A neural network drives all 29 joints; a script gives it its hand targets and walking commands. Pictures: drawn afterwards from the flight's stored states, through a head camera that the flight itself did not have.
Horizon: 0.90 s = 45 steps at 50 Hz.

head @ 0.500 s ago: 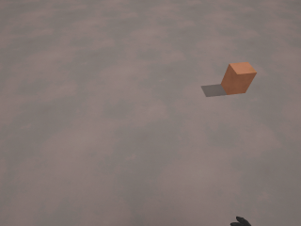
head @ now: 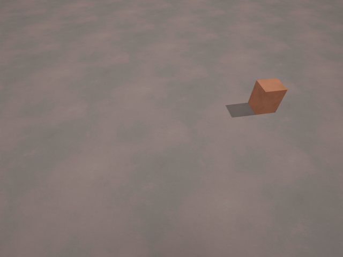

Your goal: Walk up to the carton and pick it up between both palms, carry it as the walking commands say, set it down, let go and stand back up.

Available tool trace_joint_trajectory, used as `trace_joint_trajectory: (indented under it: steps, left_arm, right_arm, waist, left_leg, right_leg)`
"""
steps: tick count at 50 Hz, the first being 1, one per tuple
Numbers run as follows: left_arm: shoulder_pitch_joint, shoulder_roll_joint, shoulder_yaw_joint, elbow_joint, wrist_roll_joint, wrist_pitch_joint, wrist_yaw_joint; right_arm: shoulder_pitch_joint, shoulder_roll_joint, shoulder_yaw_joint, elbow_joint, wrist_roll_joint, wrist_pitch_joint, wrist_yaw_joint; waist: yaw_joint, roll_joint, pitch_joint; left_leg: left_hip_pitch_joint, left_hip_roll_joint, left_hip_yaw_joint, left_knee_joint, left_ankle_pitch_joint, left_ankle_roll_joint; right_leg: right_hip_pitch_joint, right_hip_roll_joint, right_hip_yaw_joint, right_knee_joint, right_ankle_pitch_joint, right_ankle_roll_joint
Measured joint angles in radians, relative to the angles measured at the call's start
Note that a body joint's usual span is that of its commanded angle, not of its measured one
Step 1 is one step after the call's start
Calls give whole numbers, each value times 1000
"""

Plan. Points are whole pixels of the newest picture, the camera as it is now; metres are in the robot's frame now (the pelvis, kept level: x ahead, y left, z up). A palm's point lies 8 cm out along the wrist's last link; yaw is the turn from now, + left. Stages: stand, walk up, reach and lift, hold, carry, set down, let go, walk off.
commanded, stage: stand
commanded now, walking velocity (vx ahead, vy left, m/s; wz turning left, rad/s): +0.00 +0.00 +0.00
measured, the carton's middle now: (266, 96) +1.41 -0.84 -0.65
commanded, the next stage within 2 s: walk up in 0.12 s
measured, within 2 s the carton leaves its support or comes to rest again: neither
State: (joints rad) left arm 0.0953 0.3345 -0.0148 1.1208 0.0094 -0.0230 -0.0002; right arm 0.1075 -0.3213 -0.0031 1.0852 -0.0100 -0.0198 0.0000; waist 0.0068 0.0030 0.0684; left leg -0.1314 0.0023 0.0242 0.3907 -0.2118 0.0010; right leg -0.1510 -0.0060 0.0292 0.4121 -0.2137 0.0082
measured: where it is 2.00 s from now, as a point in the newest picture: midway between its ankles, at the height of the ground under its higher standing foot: (226, 201)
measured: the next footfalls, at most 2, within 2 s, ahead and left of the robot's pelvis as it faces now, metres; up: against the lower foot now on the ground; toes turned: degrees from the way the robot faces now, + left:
right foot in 0.62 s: +0.14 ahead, -0.24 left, +0.00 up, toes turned -21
left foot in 0.96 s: +0.31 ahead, -0.05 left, +0.00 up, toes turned -18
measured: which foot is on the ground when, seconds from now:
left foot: down 0.00-0.62, up 0.64-0.94, down 0.96-1.00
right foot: down 0.00-0.34, up 0.36-0.60, down 0.62-0.94, up 0.96-1.00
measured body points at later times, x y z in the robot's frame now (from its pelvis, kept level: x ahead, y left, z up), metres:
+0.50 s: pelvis +0.01 -0.02 -0.01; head +0.02 -0.03 +0.44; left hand +0.13 +0.28 -0.12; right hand +0.05 -0.35 -0.12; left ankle +0.00 +0.12 -0.74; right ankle +0.07 -0.18 -0.71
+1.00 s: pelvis +0.17 -0.11 -0.03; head +0.16 -0.10 +0.42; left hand +0.36 +0.15 -0.15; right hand +0.09 -0.44 -0.13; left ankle +0.28 -0.04 -0.75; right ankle +0.10 -0.22 -0.72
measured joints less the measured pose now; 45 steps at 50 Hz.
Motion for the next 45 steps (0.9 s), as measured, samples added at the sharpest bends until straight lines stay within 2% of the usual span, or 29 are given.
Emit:
trace_joint_trajectory:
  steps: [15,17,19,22,26,29,31,32,33,35,36,39,42,45]
  left_arm:
    - [5,-2,-1,27,-1,3,0]
    - [30,2,18,-13,10,16,-24]
    - [68,17,38,-62,27,36,-61]
    - [96,50,59,-105,41,48,-97]
    - [103,82,92,-144,38,47,-146]
    - [107,103,108,-163,31,41,-161]
    - [119,126,115,-179,29,28,-157]
    - [121,135,121,-191,28,16,-147]
    - [120,135,123,-205,25,4,-133]
    - [125,114,114,-219,11,-9,-111]
    - [129,100,105,-222,5,-11,-104]
    - [149,68,76,-221,1,-8,-90]
    - [174,61,59,-227,6,-9,-88]
    - [192,66,54,-231,11,-14,-88]
  right_arm:
    - [-1,2,0,23,0,1,0]
    - [9,1,-17,1,-4,-8,11]
    - [28,-4,-46,-47,-13,-38,15]
    - [63,-20,-71,-113,-18,-69,12]
    - [112,-75,-91,-147,-34,-77,18]
    - [136,-122,-108,-151,-43,-71,24]
    - [156,-144,-114,-157,-44,-62,27]
    - [161,-155,-116,-159,-44,-54,27]
    - [157,-166,-115,-157,-38,-44,28]
    - [139,-178,-106,-150,-21,-31,29]
    - [131,-181,-102,-150,-13,-31,31]
    - [126,-165,-90,-163,-2,-42,41]
    - [139,-127,-80,-176,-8,-45,60]
    - [164,-96,-76,-183,-14,-52,70]
  waist:
    - [1,1,-5]
    - [12,-3,-15]
    - [20,-15,-33]
    - [5,-35,-40]
    - [-6,-26,-27]
    - [-13,-5,-25]
    - [-21,1,-42]
    - [-18,13,-44]
    - [-11,28,-37]
    - [1,53,-25]
    - [5,66,-20]
    - [15,78,-26]
    - [23,55,-44]
    - [27,24,-58]
  left_leg:
    - [16,3,6,-32,17,-2]
    - [2,6,24,-13,-6,9]
    - [-17,11,68,9,-18,17]
    - [-12,22,120,18,-39,6]
    - [47,63,168,21,-73,-21]
    - [81,111,199,80,-138,-44]
    - [68,150,206,183,-221,-26]
    - [34,177,186,289,-278,0]
    - [-20,180,134,433,-313,18]
    - [-130,133,31,664,-309,33]
    - [-176,117,11,723,-283,35]
    - [-267,94,13,680,-229,22]
    - [-311,76,31,521,-216,10]
    - [-315,64,47,388,-150,14]
  right_leg:
    - [13,3,5,-32,19,-1]
    - [-25,7,20,25,-39,-15]
    - [-134,-3,22,207,-138,-30]
    - [-291,-51,0,424,-142,-18]
    - [-355,-120,-26,401,-81,8]
    - [-317,-141,-61,318,-47,6]
    - [-259,-128,-81,269,-80,-8]
    - [-260,-105,-86,281,-58,-15]
    - [-275,-82,-88,330,-61,-18]
    - [-269,-46,-84,361,-85,-30]
    - [-250,-31,-82,346,-87,-34]
    - [-192,1,-66,275,-74,-37]
    - [-152,15,-43,229,-79,-46]
    - [-121,23,-18,214,-103,-44]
